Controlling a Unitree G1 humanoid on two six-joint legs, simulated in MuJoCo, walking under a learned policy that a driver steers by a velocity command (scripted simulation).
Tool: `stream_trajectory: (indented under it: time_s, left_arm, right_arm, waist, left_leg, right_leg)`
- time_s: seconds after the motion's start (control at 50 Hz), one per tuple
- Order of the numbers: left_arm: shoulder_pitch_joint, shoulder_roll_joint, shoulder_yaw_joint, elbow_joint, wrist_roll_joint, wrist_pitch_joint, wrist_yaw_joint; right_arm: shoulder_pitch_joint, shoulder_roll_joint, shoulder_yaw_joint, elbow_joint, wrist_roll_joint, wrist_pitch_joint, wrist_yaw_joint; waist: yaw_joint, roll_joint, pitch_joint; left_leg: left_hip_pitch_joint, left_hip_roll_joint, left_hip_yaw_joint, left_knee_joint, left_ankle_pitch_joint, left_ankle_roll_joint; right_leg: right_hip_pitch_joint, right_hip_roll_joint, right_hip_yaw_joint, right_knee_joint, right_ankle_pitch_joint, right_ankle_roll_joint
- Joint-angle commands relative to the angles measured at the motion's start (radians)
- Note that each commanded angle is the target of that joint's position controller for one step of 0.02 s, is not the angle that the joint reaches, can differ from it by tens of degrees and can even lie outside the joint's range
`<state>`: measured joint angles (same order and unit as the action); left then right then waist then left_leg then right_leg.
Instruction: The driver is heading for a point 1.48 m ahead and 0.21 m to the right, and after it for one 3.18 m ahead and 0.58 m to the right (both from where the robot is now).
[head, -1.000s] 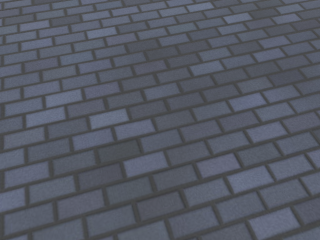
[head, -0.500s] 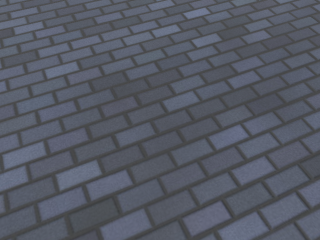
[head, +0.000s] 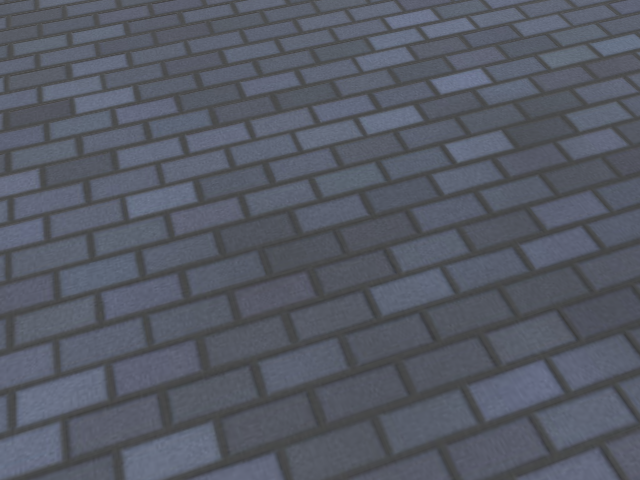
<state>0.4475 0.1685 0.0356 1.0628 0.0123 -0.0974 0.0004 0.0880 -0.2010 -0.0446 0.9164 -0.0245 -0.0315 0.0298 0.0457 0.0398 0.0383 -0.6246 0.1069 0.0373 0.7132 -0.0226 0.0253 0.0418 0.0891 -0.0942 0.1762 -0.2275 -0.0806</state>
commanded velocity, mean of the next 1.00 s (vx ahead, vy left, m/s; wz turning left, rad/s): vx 0.50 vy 0.00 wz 0.00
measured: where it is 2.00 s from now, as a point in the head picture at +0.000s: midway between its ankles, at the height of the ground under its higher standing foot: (346, 251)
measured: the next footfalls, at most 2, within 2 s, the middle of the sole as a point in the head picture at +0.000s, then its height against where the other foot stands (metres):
left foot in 0.16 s outside the picture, level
right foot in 0.72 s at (388, 444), level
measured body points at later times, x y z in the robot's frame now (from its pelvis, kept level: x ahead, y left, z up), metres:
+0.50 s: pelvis +0.27 +0.05 +0.00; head +0.29 +0.06 +0.45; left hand +0.39 +0.29 -0.14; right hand +0.22 -0.19 -0.14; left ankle +0.22 +0.11 -0.74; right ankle +0.41 -0.11 -0.68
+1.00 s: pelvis +0.55 -0.01 +0.00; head +0.56 -0.02 +0.45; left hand +0.52 +0.24 -0.14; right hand +0.64 -0.26 -0.14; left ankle +0.63 +0.15 -0.67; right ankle +0.52 -0.07 -0.74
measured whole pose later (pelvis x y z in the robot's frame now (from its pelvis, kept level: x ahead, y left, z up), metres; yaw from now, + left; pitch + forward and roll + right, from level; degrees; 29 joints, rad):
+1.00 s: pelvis +0.55 -0.01 +0.00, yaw +0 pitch +0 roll -1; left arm 0.39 0.19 0.05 1.04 0.01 -0.09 0.00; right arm 0.19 -0.22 -0.06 0.95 -0.03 -0.04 0.03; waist 0.02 0.04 0.03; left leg -0.61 0.12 0.00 0.97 -0.15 0.03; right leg -0.08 0.08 -0.10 0.25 -0.17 -0.09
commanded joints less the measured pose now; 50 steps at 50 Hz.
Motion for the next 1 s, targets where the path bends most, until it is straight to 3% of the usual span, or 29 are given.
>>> stream_trajectory:
  time_s: [0.02,0.06,0.1,0.12,0.14,0.16,0.18,0.2,0.22,0.24,0.28,0.3,0.34,0.4,0.5,0.6,0.66,0.68,0.7,0.72,0.74,0.76,0.78,0.8,0.84,0.86,0.9,0.94,1.0]
  left_arm:
    - [0.075,0.134,0.021,-0.013,0.006,-0.007,0.010]
    - [0.079,0.143,0.024,-0.004,0.012,-0.003,0.017]
    - [0.048,0.157,0.028,-0.004,0.016,-0.001,0.022]
    - [0.034,0.167,0.030,-0.004,0.017,0.001,0.023]
    - [0.014,0.168,0.030,-0.007,0.012,0.006,0.020]
    - [0.005,0.147,0.021,-0.029,0.003,0.005,0.017]
    - [0.107,0.049,0.001,-0.057,-0.042,0.004,0.003]
    - [0.076,0.130,0.025,-0.046,-0.015,0.006,0.004]
    - [-0.016,0.142,0.033,-0.073,-0.005,0.008,0.003]
    - [-0.069,0.126,0.029,-0.086,-0.001,0.003,-0.002]
    - [-0.062,0.090,0.028,-0.079,0.020,0.025,-0.011]
    - [-0.041,0.073,0.026,-0.073,0.026,0.037,-0.017]
    - [-0.072,0.071,0.027,-0.086,0.028,0.052,-0.024]
    - [-0.206,0.087,0.028,-0.134,0.025,0.062,-0.029]
    - [-0.391,0.072,0.014,-0.198,0.011,0.058,-0.032]
    - [-0.500,0.084,0.010,-0.245,0.010,0.047,-0.029]
    - [-0.450,0.103,0.019,-0.242,0.010,0.034,-0.023]
    - [-0.365,0.116,0.028,-0.216,0.011,0.028,-0.016]
    - [-0.204,0.132,0.040,-0.161,0.017,0.019,-0.008]
    - [-0.021,0.193,0.061,-0.114,0.040,0.009,0.004]
    - [0.072,0.308,0.089,-0.106,0.057,0.011,0.006]
    - [0.001,0.281,0.086,-0.112,0.016,0.028,-0.004]
    - [-0.120,0.226,0.070,-0.129,0.000,0.030,-0.007]
    - [-0.181,0.158,0.051,-0.138,0.000,0.024,-0.011]
    - [-0.207,0.096,0.030,-0.118,-0.002,0.011,-0.006]
    - [-0.184,0.100,0.028,-0.105,-0.001,0.004,-0.003]
    - [-0.130,0.121,0.031,-0.081,-0.003,-0.010,-0.001]
    - [-0.096,0.141,0.033,-0.072,-0.003,-0.013,0.000]
    - [-0.041,0.134,0.027,-0.059,-0.004,-0.010,-0.001]
  right_arm:
    - [-0.125,-0.043,0.000,-0.087,0.003,-0.016,-0.001]
    - [-0.142,-0.055,-0.003,-0.102,0.002,-0.023,-0.002]
    - [-0.091,-0.067,-0.010,-0.094,0.003,-0.033,-0.008]
    - [-0.008,-0.080,-0.019,-0.069,0.001,-0.038,-0.015]
    - [0.151,-0.096,-0.031,-0.014,-0.004,-0.047,-0.023]
    - [0.335,-0.155,-0.051,0.035,-0.026,-0.057,-0.034]
    - [0.437,-0.270,-0.080,0.044,-0.044,-0.056,-0.037]
    - [0.369,-0.245,-0.077,0.038,-0.005,-0.040,-0.027]
    - [0.247,-0.195,-0.062,0.022,0.012,-0.037,-0.024]
    - [0.183,-0.125,-0.042,0.012,0.012,-0.043,-0.019]
    - [0.154,-0.061,-0.020,0.030,0.015,-0.055,-0.024]
    - [0.175,-0.063,-0.018,0.042,0.014,-0.062,-0.027]
    - [0.231,-0.086,-0.021,0.066,0.016,-0.076,-0.029]
    - [0.284,-0.105,-0.022,0.081,0.015,-0.078,-0.030]
    - [0.368,-0.100,-0.013,0.101,0.015,-0.076,-0.031]
    - [0.438,-0.108,-0.014,0.133,0.004,-0.070,-0.043]
    - [0.405,-0.128,-0.020,0.136,-0.003,-0.066,-0.052]
    - [0.391,-0.138,-0.022,0.136,-0.004,-0.064,-0.052]
    - [0.370,-0.139,-0.022,0.133,0.001,-0.059,-0.050]
    - [0.363,-0.117,-0.013,0.110,0.011,-0.060,-0.046]
    - [0.469,-0.015,0.008,0.082,0.054,-0.061,-0.033]
    - [0.438,-0.100,-0.017,0.094,0.028,-0.059,-0.034]
    - [0.345,-0.112,-0.025,0.067,0.018,-0.057,-0.033]
    - [0.292,-0.096,-0.021,0.055,0.014,-0.063,-0.028]
    - [0.299,-0.061,-0.019,0.061,-0.008,-0.042,-0.020]
    - [0.320,-0.045,-0.017,0.067,-0.013,-0.029,-0.013]
    - [0.289,-0.042,-0.018,0.055,-0.016,-0.014,-0.006]
    - [0.201,-0.053,-0.019,0.024,-0.014,-0.006,-0.002]
    - [0.071,-0.057,-0.016,-0.021,-0.007,-0.004,0.000]
  waist:
    - [0.011,-0.102,0.072]
    - [0.004,-0.105,0.077]
    - [-0.032,-0.113,0.052]
    - [-0.068,-0.119,0.008]
    - [-0.137,-0.091,-0.072]
    - [-0.200,-0.043,-0.186]
    - [-0.172,0.181,-0.327]
    - [-0.154,0.101,-0.324]
    - [-0.106,0.043,-0.158]
    - [-0.087,-0.009,-0.068]
    - [-0.026,0.005,-0.001]
    - [-0.015,0.031,-0.008]
    - [-0.007,0.016,0.002]
    - [-0.026,0.009,0.038]
    - [-0.073,0.016,0.059]
    - [-0.101,0.027,0.075]
    - [-0.058,0.036,0.051]
    - [-0.021,0.041,0.006]
    - [0.049,0.013,-0.075]
    - [0.110,-0.039,-0.191]
    - [0.076,-0.266,-0.326]
    - [0.059,-0.180,-0.323]
    - [0.012,-0.121,-0.157]
    - [-0.006,-0.068,-0.068]
    - [-0.066,-0.083,-0.003]
    - [-0.076,-0.109,-0.012]
    - [-0.084,-0.093,-0.002]
    - [-0.075,-0.086,0.024]
    - [-0.046,-0.087,0.049]
  left_leg:
    - [-0.026,-0.035,0.037,-0.083,0.012,0.016]
    - [-0.018,-0.046,0.036,-0.122,-0.043,0.040]
    - [0.087,-0.084,0.053,-0.166,-0.121,0.074]
    - [0.198,-0.118,0.067,-0.188,-0.152,0.093]
    - [0.388,-0.147,0.084,-0.255,-0.110,0.117]
    - [0.663,-0.024,-0.050,-0.259,-0.132,0.164]
    - [0.965,0.289,-0.536,-0.335,-0.235,0.299]
    - [0.913,0.308,-0.707,-0.442,-0.243,0.312]
    - [0.765,0.268,-0.532,-0.450,-0.294,0.276]
    - [0.625,0.224,-0.420,-0.496,-0.241,0.243]
    - [0.469,0.127,-0.257,-0.553,-0.147,0.168]
    - [0.442,0.122,-0.227,-0.560,-0.092,0.173]
    - [0.443,0.105,-0.179,-0.575,0.000,0.184]
    - [0.479,0.088,-0.139,-0.612,0.018,0.185]
    - [0.558,0.064,-0.084,-0.611,0.130,0.168]
    - [0.713,0.107,-0.073,-0.559,0.259,0.173]
    - [0.758,0.125,-0.050,-0.448,0.506,0.152]
    - [0.754,0.117,-0.038,-0.347,0.637,0.139]
    - [0.711,0.081,-0.005,-0.166,0.660,0.119]
    - [0.522,0.040,0.020,0.089,0.421,0.099]
    - [0.149,-0.140,0.078,0.497,-0.208,0.047]
    - [0.043,-0.163,-0.071,0.612,-0.478,0.065]
    - [-0.013,-0.097,-0.090,0.618,-0.394,0.074]
    - [0.006,-0.060,-0.088,0.557,-0.319,0.073]
    - [0.098,-0.013,-0.080,0.449,-0.256,0.059]
    - [0.132,-0.013,-0.071,0.429,-0.249,0.048]
    - [0.101,-0.006,-0.052,0.397,-0.219,0.029]
    - [0.026,0.012,-0.035,0.332,-0.151,0.010]
    - [-0.043,0.019,-0.013,0.189,-0.057,-0.011]
  right_leg:
    - [0.014,-0.291,0.128,-0.037,0.436,-0.118]
    - [0.075,-0.316,0.129,0.001,0.512,-0.117]
    - [0.093,-0.322,0.107,0.089,0.709,-0.098]
    - [0.088,-0.314,0.095,0.188,0.840,-0.086]
    - [0.047,-0.279,0.063,0.366,0.866,-0.066]
    - [-0.140,-0.238,0.037,0.617,0.636,-0.046]
    - [-0.510,-0.062,-0.024,1.028,0.034,0.007]
    - [-0.621,-0.031,0.122,1.148,-0.274,-0.010]
    - [-0.678,-0.099,0.146,1.156,-0.192,-0.019]
    - [-0.661,-0.136,0.144,1.096,-0.117,-0.019]
    - [-0.570,-0.182,0.135,0.986,-0.053,-0.005]
    - [-0.535,-0.183,0.126,0.965,-0.046,0.006]
    - [-0.565,-0.189,0.107,0.934,-0.013,0.025]
    - [-0.674,-0.213,0.084,0.826,0.090,0.053]
    - [-0.692,-0.191,0.041,0.573,0.219,0.067]
    - [-0.694,-0.157,0.022,0.434,0.193,0.030]
    - [-0.578,-0.112,0.004,0.371,0.084,-0.017]
    - [-0.466,-0.078,-0.010,0.349,0.053,-0.037]
    - [-0.274,-0.049,-0.026,0.281,0.097,-0.061]
    - [0.000,-0.180,0.116,0.277,0.067,-0.108]
    - [0.296,-0.492,0.607,0.195,-0.032,-0.243]
    - [0.242,-0.503,0.766,0.093,-0.048,-0.256]
    - [0.094,-0.464,0.589,0.085,-0.092,-0.220]
    - [-0.044,-0.418,0.476,0.040,-0.034,-0.187]
    - [-0.197,-0.322,0.312,-0.014,0.070,-0.112]
    - [-0.221,-0.318,0.283,-0.022,0.126,-0.117]
    - [-0.219,-0.301,0.235,-0.036,0.216,-0.129]
    - [-0.199,-0.290,0.206,-0.065,0.221,-0.131]
    - [-0.151,-0.271,0.172,-0.079,0.275,-0.124]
